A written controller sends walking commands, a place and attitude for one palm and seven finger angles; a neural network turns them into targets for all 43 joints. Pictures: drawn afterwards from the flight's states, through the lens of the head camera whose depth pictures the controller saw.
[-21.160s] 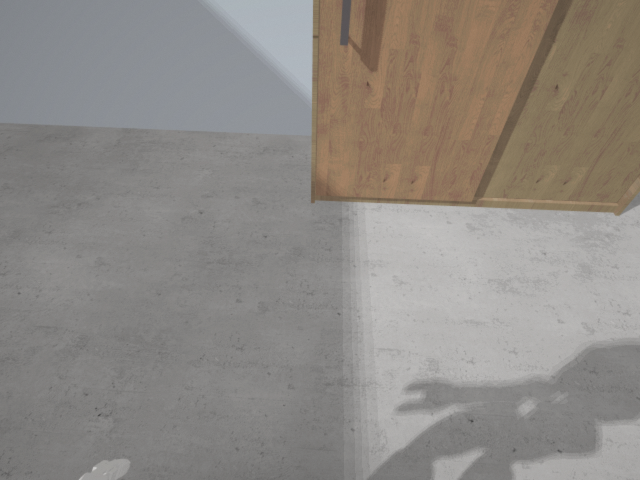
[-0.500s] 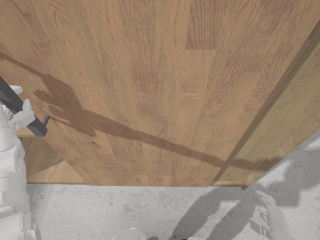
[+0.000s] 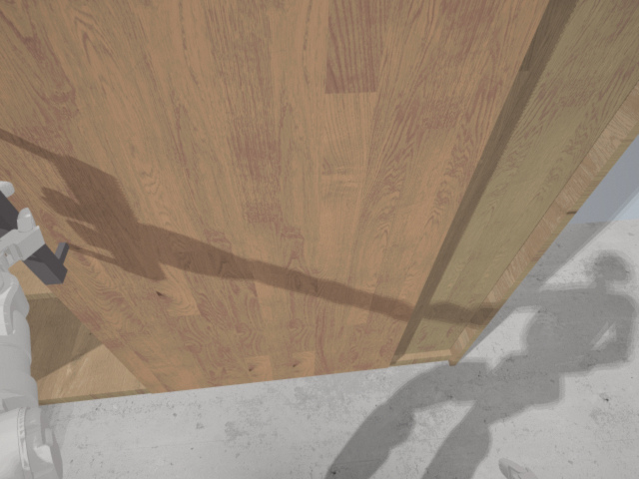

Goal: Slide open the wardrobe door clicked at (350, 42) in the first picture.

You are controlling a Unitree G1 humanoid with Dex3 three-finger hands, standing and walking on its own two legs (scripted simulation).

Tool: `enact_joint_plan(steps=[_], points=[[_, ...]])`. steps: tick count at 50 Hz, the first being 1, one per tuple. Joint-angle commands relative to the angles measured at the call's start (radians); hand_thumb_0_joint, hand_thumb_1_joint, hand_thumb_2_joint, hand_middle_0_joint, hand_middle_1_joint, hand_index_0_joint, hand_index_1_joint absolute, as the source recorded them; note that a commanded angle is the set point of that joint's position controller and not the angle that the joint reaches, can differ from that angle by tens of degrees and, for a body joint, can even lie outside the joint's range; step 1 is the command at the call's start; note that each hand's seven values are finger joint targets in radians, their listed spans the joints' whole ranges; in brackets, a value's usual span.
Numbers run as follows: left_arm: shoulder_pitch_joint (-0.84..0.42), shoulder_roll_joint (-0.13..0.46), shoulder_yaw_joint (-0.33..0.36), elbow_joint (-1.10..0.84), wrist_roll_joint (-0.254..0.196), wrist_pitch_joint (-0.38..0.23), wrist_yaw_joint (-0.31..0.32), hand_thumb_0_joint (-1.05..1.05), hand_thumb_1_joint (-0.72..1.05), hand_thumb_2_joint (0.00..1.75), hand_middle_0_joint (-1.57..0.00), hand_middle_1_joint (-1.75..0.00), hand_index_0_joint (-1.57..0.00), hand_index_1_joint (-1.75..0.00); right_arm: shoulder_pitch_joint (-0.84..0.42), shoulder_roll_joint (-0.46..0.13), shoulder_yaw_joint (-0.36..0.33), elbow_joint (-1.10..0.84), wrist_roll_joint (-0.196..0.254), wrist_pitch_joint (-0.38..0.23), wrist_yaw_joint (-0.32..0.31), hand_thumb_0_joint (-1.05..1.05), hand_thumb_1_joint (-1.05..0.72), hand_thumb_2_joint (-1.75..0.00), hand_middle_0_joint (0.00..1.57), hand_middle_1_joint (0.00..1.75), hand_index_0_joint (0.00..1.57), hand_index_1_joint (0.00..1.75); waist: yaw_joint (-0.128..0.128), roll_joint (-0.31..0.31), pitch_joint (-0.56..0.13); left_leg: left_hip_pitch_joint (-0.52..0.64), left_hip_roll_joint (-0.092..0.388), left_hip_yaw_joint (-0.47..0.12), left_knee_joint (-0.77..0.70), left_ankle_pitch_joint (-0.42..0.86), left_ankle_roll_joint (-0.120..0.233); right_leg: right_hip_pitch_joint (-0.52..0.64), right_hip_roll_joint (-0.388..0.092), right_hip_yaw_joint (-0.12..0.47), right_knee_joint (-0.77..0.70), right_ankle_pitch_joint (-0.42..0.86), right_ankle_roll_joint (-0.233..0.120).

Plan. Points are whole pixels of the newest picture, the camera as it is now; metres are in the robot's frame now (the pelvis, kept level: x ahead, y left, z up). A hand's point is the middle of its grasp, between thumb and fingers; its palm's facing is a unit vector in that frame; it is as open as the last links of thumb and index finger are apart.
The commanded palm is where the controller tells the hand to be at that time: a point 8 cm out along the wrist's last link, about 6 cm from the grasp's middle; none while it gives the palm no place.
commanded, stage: stop walking and hold the door there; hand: left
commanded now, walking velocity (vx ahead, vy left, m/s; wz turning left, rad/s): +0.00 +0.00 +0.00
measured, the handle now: (13, 209) +0.41 +0.41 +0.10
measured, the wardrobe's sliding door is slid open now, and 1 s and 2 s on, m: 0.48 0.48 0.48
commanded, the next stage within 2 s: loosen the grip on the handle in 1.94 s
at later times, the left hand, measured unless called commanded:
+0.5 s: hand (26, 233) +0.37 +0.37 +0.10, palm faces +0.60 -0.76 -0.25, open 6.5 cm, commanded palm +0.32 +0.40 +0.10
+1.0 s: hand (18, 240) +0.36 +0.38 +0.10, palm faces +0.37 -0.88 -0.31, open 6.1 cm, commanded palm +0.32 +0.42 +0.10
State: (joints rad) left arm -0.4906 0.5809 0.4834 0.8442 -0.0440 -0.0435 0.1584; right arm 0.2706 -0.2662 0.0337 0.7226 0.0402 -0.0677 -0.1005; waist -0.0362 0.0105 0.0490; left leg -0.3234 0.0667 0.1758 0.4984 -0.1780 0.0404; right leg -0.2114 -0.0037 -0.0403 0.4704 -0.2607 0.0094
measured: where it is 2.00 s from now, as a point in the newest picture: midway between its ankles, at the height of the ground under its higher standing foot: outside the picture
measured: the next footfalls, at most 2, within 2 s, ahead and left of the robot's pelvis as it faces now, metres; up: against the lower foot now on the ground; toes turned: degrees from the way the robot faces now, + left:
right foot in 1.00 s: -0.12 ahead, +0.03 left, +0.00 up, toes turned -5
left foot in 1.14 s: +0.07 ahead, +0.21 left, +0.00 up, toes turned -1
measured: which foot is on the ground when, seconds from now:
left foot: down 0.00-1.00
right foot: down 0.00-0.64, up 0.66-0.98, down 1.00-1.00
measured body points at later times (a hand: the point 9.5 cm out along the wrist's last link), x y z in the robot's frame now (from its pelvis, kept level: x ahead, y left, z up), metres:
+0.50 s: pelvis -0.01 +0.01 +0.00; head +0.01 +0.00 +0.45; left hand +0.33 +0.41 +0.12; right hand +0.09 -0.28 -0.11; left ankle +0.06 +0.10 -0.73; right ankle -0.01 -0.13 -0.74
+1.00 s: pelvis -0.06 +0.10 +0.00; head -0.01 +0.09 +0.45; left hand +0.34 +0.42 +0.12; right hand +0.04 -0.13 -0.13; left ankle +0.03 +0.15 -0.73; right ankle -0.16 +0.03 -0.74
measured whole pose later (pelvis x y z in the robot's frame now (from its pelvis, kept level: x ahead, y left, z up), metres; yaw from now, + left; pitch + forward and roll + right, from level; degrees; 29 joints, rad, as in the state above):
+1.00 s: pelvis -0.06 +0.10 +0.00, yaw +0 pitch +3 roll +1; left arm -0.67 0.48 0.26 0.91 -0.01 -0.09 0.09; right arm 0.28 -0.22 0.05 0.69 0.02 -0.07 -0.08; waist -0.01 0.01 0.05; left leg -0.36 -0.08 0.17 0.32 -0.03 -0.03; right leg -0.11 0.02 -0.10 0.44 -0.43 -0.07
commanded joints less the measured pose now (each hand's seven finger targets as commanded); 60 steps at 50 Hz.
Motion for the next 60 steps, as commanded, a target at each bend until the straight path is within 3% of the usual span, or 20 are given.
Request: enact_joint_plan(steps=[1, 9, 15, 21, 24, 28, 31, 33, 34, 37, 42, 46, 48, 49, 50, 52, 55, 57, 58, 60], points=[[-0.322, 0.310, -0.020, -0.196, 0.047, -0.104, -0.018, 0.00, 0.90, 0.90, -0.45, -1.40, -0.45, -1.40, -0.036, -0.199, -0.080, -0.114, 0.000, -0.043, -0.030, 0.00, -0.90, -0.90, 0.20, 0.30, 0.20, 0.30, 0.015, 0.149, -0.389, 0.263, 0.126, -0.168, -0.062, 0.227, -0.028, 0.007, -0.084, 0.064, -0.027, 0.246, -0.021], [-0.369, 0.305, -0.041, -0.060, 0.054, -0.124, -0.016, 0.00, 0.90, 0.90, -0.45, -1.40, -0.45, -1.40, -0.023, -0.218, -0.080, -0.099, -0.003, -0.038, -0.034, 0.00, -0.90, -0.90, 0.20, 0.30, 0.20, 0.30, 0.019, 0.243, -0.267, 0.172, 0.153, -0.239, -0.223, -0.098, -0.018, -0.045, -0.036, 0.021, -0.020, -0.016, -0.026], [-0.388, 0.299, -0.048, -0.046, 0.052, -0.136, -0.024, 0.00, 0.90, 0.90, -0.45, -1.40, -0.45, -1.40, -0.006, -0.221, -0.086, -0.094, -0.002, -0.044, -0.034, 0.00, -0.90, -0.90, 0.20, 0.30, 0.20, 0.30, 0.017, 0.174, -0.336, 0.268, 0.137, -0.189, -0.135, 0.135, -0.022, -0.040, -0.059, 0.044, -0.044, 0.134, -0.022], [-0.388, 0.335, -0.033, -0.014, 0.060, -0.146, -0.018, 0.00, 0.90, 0.90, -0.45, -1.40, -0.45, -1.40, -0.005, -0.225, -0.105, -0.094, -0.001, 0.009, -0.028, 0.00, -0.90, -0.90, 0.20, 0.30, 0.20, 0.30, 0.007, 0.077, -0.352, 0.186, 0.067, -0.122, 0.068, 0.272, -0.055, 0.028, -0.247, 0.183, -0.043, 0.581, -0.063], [-0.379, 0.377, 0.012, 0.022, 0.065, -0.149, -0.014, 0.00, 0.90, 0.90, -0.45, -1.40, -0.45, -1.40, -0.031, -0.218, -0.106, -0.100, 0.003, 0.035, -0.031, 0.00, -0.90, -0.90, 0.20, 0.30, 0.20, 0.30, 0.027, -0.029, -0.341, 0.032, 0.017, -0.139, 0.182, -0.003, -0.070, 0.133, -0.357, 0.232, -0.012, 0.849, -0.107], [-0.405, 0.344, -0.006, -0.014, 0.059, -0.137, -0.021, 0.00, 0.90, 0.90, -0.45, -1.40, -0.45, -1.40, -0.062, -0.201, -0.099, -0.095, 0.010, 0.033, -0.029, 0.00, -0.90, -0.90, 0.20, 0.30, 0.20, 0.30, 0.027, -0.160, -0.266, -0.043, 0.003, -0.201, 0.140, -0.194, -0.073, 0.132, -0.419, 0.193, 0.002, 0.785, -0.122], [-0.397, 0.389, 0.032, -0.021, 0.069, -0.153, -0.022, 0.00, 0.90, 0.90, -0.45, -1.40, -0.45, -1.40, -0.071, -0.223, -0.105, -0.083, 0.004, 0.040, -0.039, 0.00, -0.90, -0.90, 0.20, 0.30, 0.20, 0.30, 0.015, -0.043, -0.270, 0.158, 0.053, -0.203, -0.016, 0.388, -0.059, -0.029, -0.264, 0.017, 0.127, 0.537, -0.018], [-0.383, 0.306, -0.032, -0.044, 0.063, -0.179, -0.041, 0.00, 0.90, 0.90, -0.45, -1.40, -0.45, -1.40, -0.068, -0.218, -0.102, -0.098, 0.002, 0.046, -0.026, 0.00, -0.90, -0.90, 0.20, 0.30, 0.20, 0.30, 0.023, 0.214, -0.282, 0.247, 0.200, -0.326, -0.090, 0.707, 0.035, -0.146, -0.103, -0.028, 0.310, -0.158, 0.033], [-0.422, 0.210, -0.111, -0.093, 0.058, -0.193, -0.057, 0.00, 0.90, 0.90, -0.45, -1.40, -0.45, -1.40, -0.075, -0.194, -0.089, -0.118, -0.003, 0.031, -0.006, 0.00, -0.90, -0.90, 0.20, 0.30, 0.20, 0.30, 0.016, 0.275, -0.313, 0.246, 0.209, -0.385, -0.174, 0.587, 0.049, -0.177, -0.042, -0.034, 0.493, -0.388, 0.023], [-0.499, 0.047, -0.221, -0.200, 0.016, -0.206, -0.066, 0.00, 0.90, 0.90, -0.45, -1.40, -0.45, -1.40, -0.095, -0.160, -0.072, -0.128, 0.006, -0.008, -0.008, 0.00, -0.90, -0.90, 0.20, 0.30, 0.20, 0.30, 0.024, 0.162, -0.365, 0.267, 0.199, -0.371, -0.200, 0.326, 0.013, -0.184, -0.030, -0.011, 0.605, -0.306, 0.010], [-0.552, 0.102, -0.224, -0.167, 0.036, -0.152, -0.065, 0.00, 0.90, 0.90, -0.45, -1.40, -0.45, -1.40, -0.031, -0.168, -0.069, -0.109, -0.001, -0.034, -0.011, 0.00, -0.90, -0.90, 0.20, 0.30, 0.20, 0.30, 0.021, 0.152, -0.377, 0.338, 0.163, -0.344, -0.287, 0.009, -0.062, -0.141, -0.001, -0.004, 0.396, -0.213, -0.002], [-0.538, 0.108, -0.224, -0.170, 0.033, -0.127, -0.065, 0.00, 0.90, 0.90, -0.45, -1.40, -0.45, -1.40, -0.020, -0.152, -0.062, -0.121, -0.026, -0.045, -0.003, 0.00, -0.90, -0.90, 0.20, 0.30, 0.20, 0.30, 0.040, 0.254, -0.397, 0.348, 0.110, -0.274, -0.372, 0.058, -0.203, 0.051, 0.054, -0.069, 0.055, -0.255, -0.044], [-0.493, 0.157, -0.182, -0.149, 0.035, -0.126, -0.071, 0.00, 0.90, 0.90, -0.45, -1.40, -0.45, -1.40, -0.007, -0.165, -0.070, -0.131, -0.033, -0.036, 0.006, 0.00, -0.90, -0.90, 0.20, 0.30, 0.20, 0.30, 0.061, 0.173, -0.393, 0.256, 0.042, -0.191, -0.198, 0.253, -0.273, 0.209, 0.017, -0.063, -0.168, -0.149, -0.096], [-0.492, 0.185, -0.163, -0.160, 0.043, -0.126, -0.074, 0.00, 0.90, 0.90, -0.45, -1.40, -0.45, -1.40, 0.000, -0.178, -0.077, -0.135, -0.025, -0.032, 0.015, 0.00, -0.90, -0.90, 0.20, 0.30, 0.20, 0.30, 0.069, -0.024, -0.386, 0.227, -0.020, -0.111, 0.103, 0.275, -0.258, 0.168, -0.137, 0.084, -0.224, -0.033, -0.175], [-0.549, 0.180, -0.180, -0.180, 0.041, -0.125, -0.085, 0.00, 0.90, 0.90, -0.45, -1.40, -0.45, -1.40, 0.008, -0.180, -0.073, -0.134, -0.003, -0.024, 0.014, 0.00, -0.90, -0.90, 0.20, 0.30, 0.20, 0.30, 0.040, -0.287, -0.315, 0.116, -0.005, -0.170, 0.327, -0.057, -0.152, 0.061, -0.298, 0.268, -0.204, 0.124, -0.266], [-0.571, 0.144, -0.180, -0.178, 0.037, -0.118, -0.094, 0.00, 0.90, 0.90, -0.45, -1.40, -0.45, -1.40, -0.051, -0.148, -0.052, -0.173, -0.006, -0.025, 0.018, 0.00, -0.90, -0.90, 0.20, 0.30, 0.20, 0.30, 0.047, -0.196, -0.242, -0.224, -0.034, -0.190, 0.357, -0.274, -0.066, 0.284, -0.348, 0.243, -0.057, 0.607, -0.262], [-0.528, 0.072, -0.205, -0.198, 0.026, -0.103, -0.100, 0.00, 0.90, 0.90, -0.45, -1.40, -0.45, -1.40, -0.003, -0.158, -0.057, -0.132, 0.003, -0.027, 0.005, 0.00, -0.90, -0.90, 0.20, 0.30, 0.20, 0.30, -0.012, -0.094, -0.319, 0.077, -0.049, -0.096, -0.004, 0.090, -0.021, 0.231, -0.178, 0.013, 0.217, 0.681, -0.094], [-0.505, 0.091, -0.204, -0.260, 0.022, -0.116, -0.104, 0.00, 0.90, 0.90, -0.45, -1.40, -0.45, -1.40, -0.035, -0.203, -0.083, -0.120, 0.000, -0.024, 0.007, 0.00, -0.90, -0.90, 0.20, 0.30, 0.20, 0.30, -0.018, 0.341, -0.387, 0.497, 0.237, -0.496, -0.027, 0.759, 0.148, -0.223, 0.002, 0.017, 0.605, -0.093, -0.002], [-0.516, 0.096, -0.206, -0.302, 0.028, -0.125, -0.095, 0.00, 0.90, 0.90, -0.45, -1.40, -0.45, -1.40, -0.039, -0.165, -0.063, -0.129, -0.010, -0.021, 0.022, 0.00, -0.90, -0.90, 0.20, 0.30, 0.20, 0.30, 0.005, 0.321, -0.393, 0.416, 0.301, -0.633, -0.120, 0.570, 0.176, -0.219, 0.015, 0.110, 0.652, -0.341, -0.011], [-0.472, 0.016, -0.266, -0.291, 0.026, -0.118, -0.098, 0.00, 0.90, 0.90, -0.45, -1.40, -0.45, -1.40, -0.048, -0.149, -0.054, -0.124, -0.014, -0.013, 0.016, 0.00, -0.90, -0.90, 0.20, 0.30, 0.20, 0.30, -0.006, 0.159, -0.242, 0.175, 0.309, -0.644, -0.251, -0.069, 0.141, -0.206, -0.020, 0.112, 0.564, -0.312, -0.007]])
